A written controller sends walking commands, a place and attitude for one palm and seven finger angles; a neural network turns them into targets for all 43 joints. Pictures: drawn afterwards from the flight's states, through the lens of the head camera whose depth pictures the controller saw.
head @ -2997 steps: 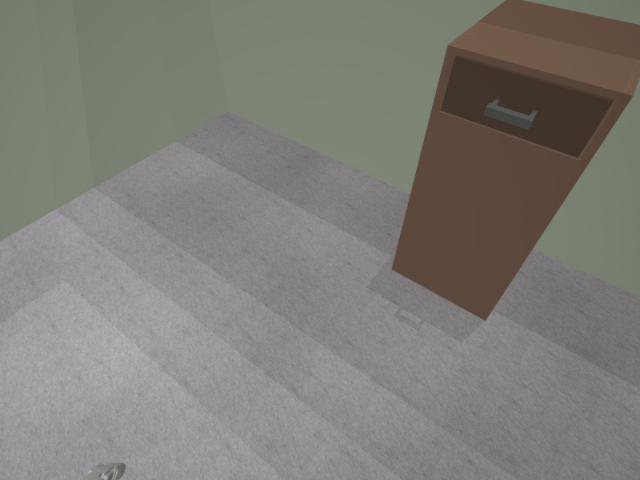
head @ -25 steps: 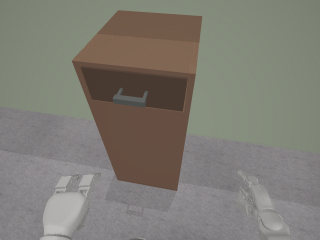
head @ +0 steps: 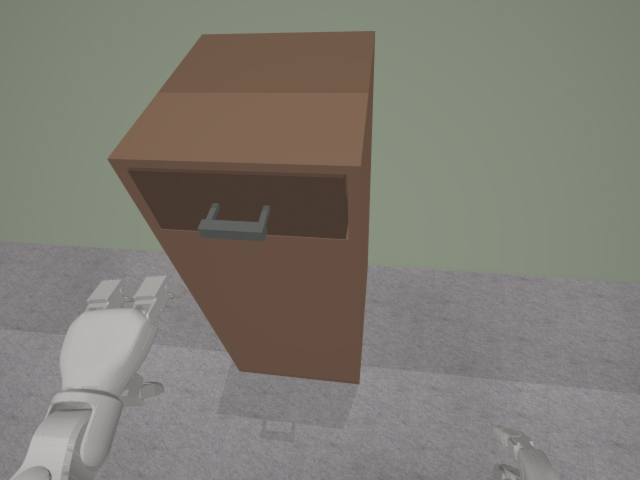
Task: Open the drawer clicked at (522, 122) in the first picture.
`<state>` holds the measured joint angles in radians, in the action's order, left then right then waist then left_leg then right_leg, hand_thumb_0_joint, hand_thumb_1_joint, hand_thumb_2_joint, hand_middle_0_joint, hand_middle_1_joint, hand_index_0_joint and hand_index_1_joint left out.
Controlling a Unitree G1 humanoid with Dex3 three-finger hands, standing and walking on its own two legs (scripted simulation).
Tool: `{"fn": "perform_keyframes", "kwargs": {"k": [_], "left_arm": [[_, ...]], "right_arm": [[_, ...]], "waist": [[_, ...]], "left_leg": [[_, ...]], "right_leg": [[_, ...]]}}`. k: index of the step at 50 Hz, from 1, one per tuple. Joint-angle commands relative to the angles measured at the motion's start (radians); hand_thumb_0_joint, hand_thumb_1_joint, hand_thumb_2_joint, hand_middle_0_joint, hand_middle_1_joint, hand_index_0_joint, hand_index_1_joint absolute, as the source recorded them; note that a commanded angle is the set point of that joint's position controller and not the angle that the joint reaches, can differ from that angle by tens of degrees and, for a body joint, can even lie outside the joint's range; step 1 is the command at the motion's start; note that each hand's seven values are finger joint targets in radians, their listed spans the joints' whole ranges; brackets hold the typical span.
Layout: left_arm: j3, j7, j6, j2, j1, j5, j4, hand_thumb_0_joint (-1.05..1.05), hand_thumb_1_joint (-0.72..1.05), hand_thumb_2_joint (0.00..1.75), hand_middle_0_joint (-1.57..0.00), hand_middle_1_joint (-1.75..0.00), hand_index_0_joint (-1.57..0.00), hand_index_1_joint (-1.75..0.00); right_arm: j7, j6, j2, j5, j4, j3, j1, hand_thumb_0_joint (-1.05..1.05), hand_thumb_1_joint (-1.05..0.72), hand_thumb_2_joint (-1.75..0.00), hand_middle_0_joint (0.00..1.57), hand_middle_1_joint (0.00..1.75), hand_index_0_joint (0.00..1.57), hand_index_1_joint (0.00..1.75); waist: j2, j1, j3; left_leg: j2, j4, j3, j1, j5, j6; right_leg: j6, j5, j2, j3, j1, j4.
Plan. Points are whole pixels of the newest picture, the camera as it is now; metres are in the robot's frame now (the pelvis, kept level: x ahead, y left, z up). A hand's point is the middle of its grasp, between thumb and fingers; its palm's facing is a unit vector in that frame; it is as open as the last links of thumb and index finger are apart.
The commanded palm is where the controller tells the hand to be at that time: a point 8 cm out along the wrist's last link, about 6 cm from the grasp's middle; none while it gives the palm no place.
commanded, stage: raise the hand with hooked fingers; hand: left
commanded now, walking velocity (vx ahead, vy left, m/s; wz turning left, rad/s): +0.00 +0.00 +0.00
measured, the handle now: (236, 220) +0.48 +0.20 +0.03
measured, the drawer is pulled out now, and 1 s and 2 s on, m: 0.00 0.00 0.00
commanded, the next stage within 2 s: move the hooked fingers above the handle in 0.90 s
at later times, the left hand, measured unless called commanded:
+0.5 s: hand (115, 271) +0.29 +0.26 +0.14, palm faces +0.06 -0.06 -1.00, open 13.8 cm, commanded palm +0.27 +0.26 +0.20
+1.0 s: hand (96, 282) +0.28 +0.27 +0.14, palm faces +0.09 -0.07 -0.99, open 13.8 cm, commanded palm +0.25 +0.27 +0.20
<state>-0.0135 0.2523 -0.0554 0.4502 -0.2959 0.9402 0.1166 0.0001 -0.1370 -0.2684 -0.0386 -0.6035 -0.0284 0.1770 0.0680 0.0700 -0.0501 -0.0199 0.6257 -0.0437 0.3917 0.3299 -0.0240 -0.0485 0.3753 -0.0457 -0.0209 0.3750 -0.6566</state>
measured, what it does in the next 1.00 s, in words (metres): stands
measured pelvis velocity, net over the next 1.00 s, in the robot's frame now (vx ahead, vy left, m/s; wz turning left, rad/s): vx -0.03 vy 0.02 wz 0.03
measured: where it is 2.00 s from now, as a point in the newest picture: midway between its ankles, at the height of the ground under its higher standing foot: outside the picture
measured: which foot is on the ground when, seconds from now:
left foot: down 0.00-1.00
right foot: down 0.00-1.00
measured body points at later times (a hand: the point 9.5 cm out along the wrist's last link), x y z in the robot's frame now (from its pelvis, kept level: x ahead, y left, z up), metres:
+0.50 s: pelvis +0.00 +0.01 +0.01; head +0.00 -0.03 +0.46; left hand +0.28 +0.26 +0.19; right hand +0.22 -0.18 -0.09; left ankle -0.01 +0.11 -0.72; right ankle -0.03 -0.09 -0.72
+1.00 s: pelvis -0.03 +0.02 +0.02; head -0.01 -0.01 +0.46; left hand +0.27 +0.28 +0.20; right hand +0.16 -0.20 -0.10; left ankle -0.01 +0.11 -0.72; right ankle -0.03 -0.09 -0.72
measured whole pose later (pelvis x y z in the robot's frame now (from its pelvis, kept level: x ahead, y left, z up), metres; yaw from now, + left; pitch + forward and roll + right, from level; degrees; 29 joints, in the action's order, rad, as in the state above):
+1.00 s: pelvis -0.03 +0.02 +0.02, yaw +2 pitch +1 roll +0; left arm 0.00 -0.01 -0.04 0.56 0.11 0.84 0.02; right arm 0.00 -0.18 -0.27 0.02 -0.62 -0.01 0.14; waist 0.08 0.08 0.00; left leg -0.05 0.45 -0.02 0.26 0.21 -0.05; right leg -0.02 0.26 -0.01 0.00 0.22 -0.47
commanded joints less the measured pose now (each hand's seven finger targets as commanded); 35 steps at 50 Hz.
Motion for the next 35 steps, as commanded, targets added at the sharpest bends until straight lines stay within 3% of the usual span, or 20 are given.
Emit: {"fn": "perform_keyframes", "kwargs": {"k": [1, 5, 14, 18, 20, 24, 25, 29, 35], "left_arm": [[-0.110, 0.014, 0.019, 0.181, 0.161, -0.020, 0.196, 0.00, -0.29, 0.39, -0.29, -1.07, -0.29, -1.07], [-0.125, -0.032, 0.046, 0.229, 0.251, -0.023, 0.210, 0.00, -0.38, 0.35, -0.29, -1.12, -0.29, -1.12], [-0.098, -0.152, 0.094, 0.267, 0.495, -0.046, 0.156, 0.00, -0.50, 0.30, -0.30, -1.20, -0.30, -1.20], [-0.097, -0.214, 0.100, 0.292, 0.586, -0.058, 0.130, 0.00, -0.50, 0.30, -0.30, -1.20, -0.30, -1.20], [-0.082, -0.245, 0.099, 0.291, 0.633, -0.068, 0.099, 0.00, -0.50, 0.30, -0.30, -1.20, -0.30, -1.20], [-0.106, -0.282, 0.074, 0.337, 0.733, -0.075, 0.107, 0.00, -0.50, 0.30, -0.30, -1.20, -0.30, -1.20], [-0.125, -0.287, 0.066, 0.357, 0.745, -0.083, 0.098, 0.00, -0.50, 0.30, -0.30, -1.20, -0.30, -1.20], [-0.112, -0.320, 0.056, 0.309, 0.631, -0.110, 0.038, 0.00, -0.50, 0.30, -0.30, -1.20, -0.30, -1.20], [-0.133, -0.299, 0.001, 0.330, 0.653, -0.111, 0.123, 0.00, -0.50, 0.30, -0.30, -1.20, -0.30, -1.20]], "right_arm": [[-0.003, 0.059, -0.078, 0.018, 0.186, -0.030, -0.176, 0.00, -0.90, -0.90, 0.20, 0.30, 0.20, 0.30], [-0.004, 0.047, -0.083, 0.027, 0.182, -0.027, -0.187, 0.00, -0.90, -0.90, 0.20, 0.30, 0.20, 0.30], [-0.009, 0.011, -0.081, 0.048, 0.179, -0.004, -0.204, 0.00, -0.90, -0.90, 0.20, 0.30, 0.20, 0.30], [-0.010, -0.004, -0.084, 0.052, 0.178, 0.004, -0.208, 0.00, -0.90, -0.90, 0.20, 0.30, 0.20, 0.30], [-0.013, -0.007, -0.082, 0.055, 0.175, 0.009, -0.201, 0.00, -0.90, -0.90, 0.20, 0.30, 0.20, 0.30], [-0.013, -0.004, -0.087, 0.053, 0.172, 0.015, -0.201, 0.00, -0.90, -0.90, 0.20, 0.30, 0.20, 0.30], [-0.014, -0.006, -0.089, 0.054, 0.169, 0.012, -0.196, 0.00, -0.90, -0.90, 0.20, 0.30, 0.20, 0.30], [0.002, -0.010, -0.096, 0.057, 0.175, 0.010, -0.184, 0.00, -0.90, -0.90, 0.20, 0.30, 0.20, 0.30], [0.007, -0.001, -0.100, 0.054, 0.180, -0.003, -0.172, 0.00, -0.90, -0.90, 0.20, 0.30, 0.20, 0.30]], "waist": [[-0.098, 0.010, -0.208], [-0.075, 0.018, -0.231], [-0.039, 0.000, -0.190], [-0.027, -0.004, -0.193], [-0.058, -0.009, -0.169], [-0.026, -0.006, -0.217], [-0.036, -0.005, -0.217], [-0.070, 0.009, -0.180], [-0.038, 0.012, -0.202]], "left_leg": [[-0.021, -0.062, 0.041, -0.114, -0.346, -0.023], [-0.023, -0.087, 0.034, -0.160, -0.388, -0.024], [-0.016, -0.144, 0.034, -0.222, -0.422, -0.019], [-0.014, -0.166, 0.038, -0.250, -0.431, -0.014], [-0.014, -0.178, 0.040, -0.246, -0.402, -0.019], [-0.015, -0.188, 0.048, -0.268, -0.426, -0.017], [-0.013, -0.195, 0.051, -0.269, -0.425, -0.016], [-0.010, -0.204, 0.047, -0.241, -0.443, -0.012], [-0.006, -0.215, 0.055, -0.255, -0.394, -0.013]], "right_leg": [[0.008, -0.479, 0.042, -0.078, -0.150, 0.107], [0.014, -0.512, 0.046, -0.065, -0.192, 0.125], [0.014, -0.464, 0.037, -0.020, -0.216, 0.180], [0.012, -0.445, 0.032, -0.013, -0.229, 0.203], [0.016, -0.419, 0.032, -0.003, -0.223, 0.220], [0.011, -0.424, 0.035, 0.001, -0.257, 0.225], [0.012, -0.419, 0.034, 0.003, -0.260, 0.231], [0.012, -0.430, 0.034, 0.013, -0.257, 0.236], [0.011, -0.343, 0.030, 0.016, -0.229, 0.243]]}}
